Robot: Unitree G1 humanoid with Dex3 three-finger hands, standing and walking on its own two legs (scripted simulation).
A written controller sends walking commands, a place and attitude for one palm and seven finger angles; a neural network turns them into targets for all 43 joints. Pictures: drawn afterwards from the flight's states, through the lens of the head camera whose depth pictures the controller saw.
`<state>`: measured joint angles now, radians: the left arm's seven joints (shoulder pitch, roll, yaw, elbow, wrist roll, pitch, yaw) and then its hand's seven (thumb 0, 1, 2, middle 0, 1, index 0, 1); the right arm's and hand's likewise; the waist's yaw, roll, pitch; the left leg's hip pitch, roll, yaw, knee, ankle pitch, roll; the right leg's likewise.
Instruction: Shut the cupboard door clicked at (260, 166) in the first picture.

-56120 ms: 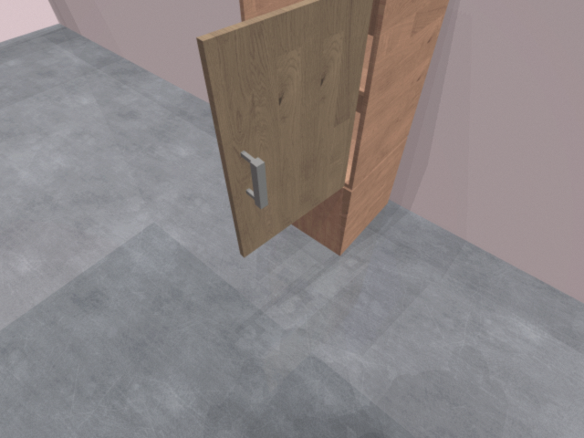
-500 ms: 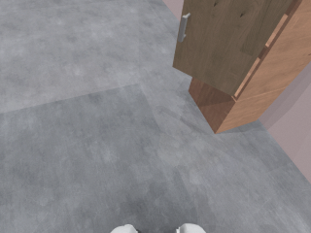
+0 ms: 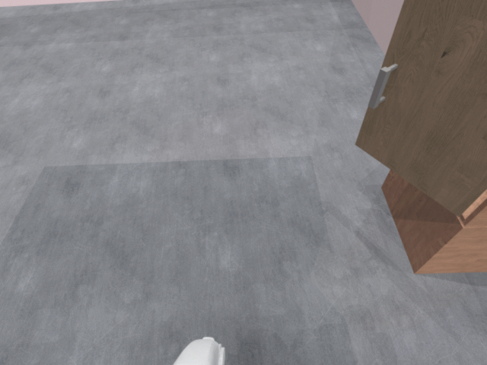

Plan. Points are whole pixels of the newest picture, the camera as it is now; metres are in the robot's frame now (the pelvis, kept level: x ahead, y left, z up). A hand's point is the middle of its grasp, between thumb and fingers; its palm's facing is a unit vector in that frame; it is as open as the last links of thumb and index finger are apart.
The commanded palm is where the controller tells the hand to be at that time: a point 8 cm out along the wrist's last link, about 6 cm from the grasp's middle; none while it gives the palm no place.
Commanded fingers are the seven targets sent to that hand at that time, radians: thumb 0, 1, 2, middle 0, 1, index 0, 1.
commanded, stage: walk to a spot facing it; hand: left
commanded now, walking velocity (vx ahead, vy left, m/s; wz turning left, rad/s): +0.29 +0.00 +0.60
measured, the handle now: (383, 86) +0.87 -0.40 -0.06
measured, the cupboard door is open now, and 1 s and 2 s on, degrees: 35 35 35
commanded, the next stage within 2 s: turn to face it in 0.44 s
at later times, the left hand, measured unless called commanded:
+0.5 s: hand out of the picture +0.15 +0.27 -0.18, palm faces +0.36 -0.91 -0.21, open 7.4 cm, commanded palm none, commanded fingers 0.00 0.90 0.90 -0.20 -0.30 -0.20 -0.30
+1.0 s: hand (140, 260) +0.37 +0.27 -0.18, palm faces +0.22 -0.95 -0.23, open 7.3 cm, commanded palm none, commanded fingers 0.00 0.90 0.90 -0.20 -0.30 -0.20 -0.30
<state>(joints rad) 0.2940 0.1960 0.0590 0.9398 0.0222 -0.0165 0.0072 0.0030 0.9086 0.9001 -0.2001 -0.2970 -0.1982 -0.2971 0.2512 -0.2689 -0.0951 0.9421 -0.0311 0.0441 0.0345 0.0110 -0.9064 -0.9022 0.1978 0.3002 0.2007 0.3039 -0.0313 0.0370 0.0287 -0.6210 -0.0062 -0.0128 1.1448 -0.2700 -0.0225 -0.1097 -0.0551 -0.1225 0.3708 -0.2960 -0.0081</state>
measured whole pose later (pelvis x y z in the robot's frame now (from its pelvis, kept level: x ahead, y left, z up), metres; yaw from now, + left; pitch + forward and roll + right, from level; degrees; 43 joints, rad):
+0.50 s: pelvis +0.18 +0.07 -0.01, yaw +18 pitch +0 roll +0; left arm 0.26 0.21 0.07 0.93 0.03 0.00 -0.01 0.01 0.91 0.90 -0.20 -0.30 -0.20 -0.30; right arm 0.16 -0.21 -0.02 0.90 -0.02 -0.05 0.00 0.01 -0.91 -0.90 0.20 0.30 0.20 0.30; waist 0.03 -0.03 0.11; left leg -0.26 -0.07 0.08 0.53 -0.28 0.11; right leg -0.57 -0.15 -0.02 1.21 -0.32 0.06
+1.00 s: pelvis +0.34 +0.08 -0.01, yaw +11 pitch +1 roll +0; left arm 0.20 0.16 0.06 0.95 0.02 0.03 0.02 0.00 0.93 0.90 -0.20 -0.30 -0.20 -0.30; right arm 0.21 -0.17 -0.04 0.98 -0.01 0.04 -0.02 0.01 -0.91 -0.90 0.20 0.30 0.20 0.30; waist -0.01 0.00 0.12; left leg -0.46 0.04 0.00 1.11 -0.43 -0.03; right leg -0.34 0.06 0.00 0.48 -0.15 -0.06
